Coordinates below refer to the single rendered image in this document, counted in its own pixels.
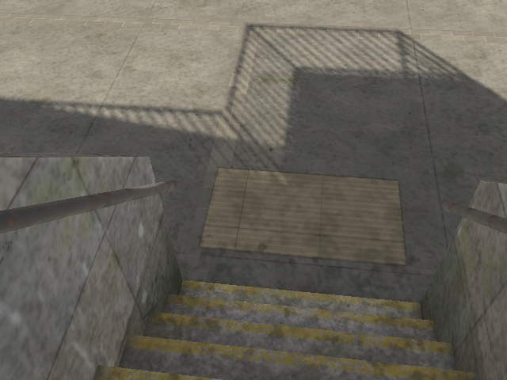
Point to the stairs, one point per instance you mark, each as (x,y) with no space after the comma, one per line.
(213,331)

